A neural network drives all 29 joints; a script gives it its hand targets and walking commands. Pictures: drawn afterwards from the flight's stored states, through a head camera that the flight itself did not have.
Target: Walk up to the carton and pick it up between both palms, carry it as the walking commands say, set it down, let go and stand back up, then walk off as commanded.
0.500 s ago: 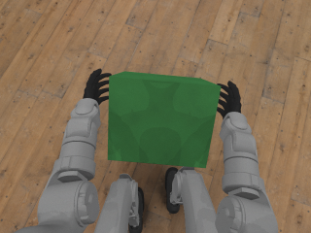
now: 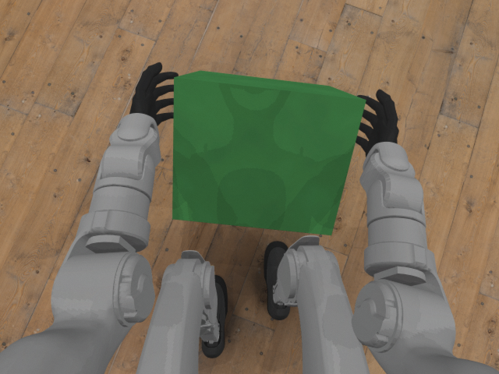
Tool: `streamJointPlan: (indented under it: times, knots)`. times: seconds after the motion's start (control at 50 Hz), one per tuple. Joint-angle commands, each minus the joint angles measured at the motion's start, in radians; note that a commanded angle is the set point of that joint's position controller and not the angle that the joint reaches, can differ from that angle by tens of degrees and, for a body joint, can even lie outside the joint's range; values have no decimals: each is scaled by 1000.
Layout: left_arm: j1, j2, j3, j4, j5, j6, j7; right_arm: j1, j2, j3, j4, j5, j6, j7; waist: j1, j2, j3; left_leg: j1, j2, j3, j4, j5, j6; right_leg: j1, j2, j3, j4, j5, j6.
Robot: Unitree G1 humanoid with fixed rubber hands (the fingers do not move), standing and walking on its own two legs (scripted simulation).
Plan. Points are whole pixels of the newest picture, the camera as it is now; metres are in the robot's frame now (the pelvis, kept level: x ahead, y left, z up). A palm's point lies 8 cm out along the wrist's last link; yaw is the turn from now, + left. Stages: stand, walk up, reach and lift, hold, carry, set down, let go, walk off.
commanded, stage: set down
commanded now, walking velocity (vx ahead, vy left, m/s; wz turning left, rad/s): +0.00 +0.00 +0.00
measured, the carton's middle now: (259, 145) +0.48 -0.05 -0.20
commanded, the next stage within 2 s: none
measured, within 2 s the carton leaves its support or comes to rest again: neither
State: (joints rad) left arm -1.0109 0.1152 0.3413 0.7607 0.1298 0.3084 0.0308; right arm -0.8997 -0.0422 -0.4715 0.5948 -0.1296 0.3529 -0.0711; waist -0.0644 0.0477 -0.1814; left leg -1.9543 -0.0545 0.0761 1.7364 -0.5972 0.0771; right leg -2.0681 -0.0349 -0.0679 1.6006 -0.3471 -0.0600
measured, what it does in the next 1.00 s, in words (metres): lowers itself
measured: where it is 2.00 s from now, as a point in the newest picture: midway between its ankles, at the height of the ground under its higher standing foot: (246, 311)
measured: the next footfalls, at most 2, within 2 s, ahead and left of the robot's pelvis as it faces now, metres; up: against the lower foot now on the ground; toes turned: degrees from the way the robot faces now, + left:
none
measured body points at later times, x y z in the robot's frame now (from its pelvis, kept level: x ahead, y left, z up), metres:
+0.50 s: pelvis -0.01 +0.00 -0.07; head +0.31 -0.01 +0.25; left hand +0.54 +0.12 -0.19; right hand +0.48 -0.23 -0.19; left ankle +0.06 +0.08 -0.48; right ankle +0.14 -0.10 -0.47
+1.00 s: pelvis -0.02 +0.00 -0.12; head +0.33 +0.01 +0.17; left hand +0.57 +0.12 -0.26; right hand +0.50 -0.24 -0.25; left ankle +0.06 +0.08 -0.48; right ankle +0.14 -0.10 -0.47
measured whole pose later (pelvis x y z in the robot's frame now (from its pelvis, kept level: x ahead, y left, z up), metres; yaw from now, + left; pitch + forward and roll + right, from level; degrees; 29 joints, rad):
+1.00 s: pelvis -0.02 +0.00 -0.12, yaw +0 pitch +44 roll -2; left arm -1.43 0.30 0.15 1.04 0.00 0.24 0.06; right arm -1.24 -0.24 -0.41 0.86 0.04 0.25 -0.09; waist -0.10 0.02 0.11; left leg -2.26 -0.06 0.09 2.16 -0.66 0.10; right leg -2.37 -0.05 -0.08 1.99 -0.38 -0.05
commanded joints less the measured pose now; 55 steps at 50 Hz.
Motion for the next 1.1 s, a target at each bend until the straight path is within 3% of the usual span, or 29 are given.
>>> streamJointPlan:
  times: [0.0,0.36,0.74,0.82,0.88,1.08]
  knots:
    - [-586,-891,-453,-56,-146,-27,-285,-680,819,533,-54,164,-25,280,-38,7,-1021,246,-88,-138,-200,251,-44,833,132,81,3,268,57]
    - [-729,-837,-491,-30,-196,-34,-277,-837,739,526,-71,223,-43,250,-61,19,-1065,125,-86,-119,-34,242,-32,751,115,74,157,292,62]
    - [-862,-769,-542,25,-271,-87,-228,-955,623,514,-28,277,-113,222,-85,43,-992,112,-65,-133,122,273,-31,619,89,63,322,303,53]
    - [-886,-729,-542,37,-274,-106,-215,-941,634,497,25,302,-128,221,-64,58,-940,100,-57,-134,144,286,-30,579,87,68,351,318,51]
    - [-837,-716,-503,123,-242,-101,-217,-939,611,471,92,291,-132,228,-48,62,-797,65,-50,-144,148,246,-27,480,82,69,360,251,53]
    - [-811,-677,-418,232,-180,-75,-238,-906,596,384,213,251,-115,254,-34,55,-612,25,-36,-155,174,186,-22,374,78,61,399,152,50]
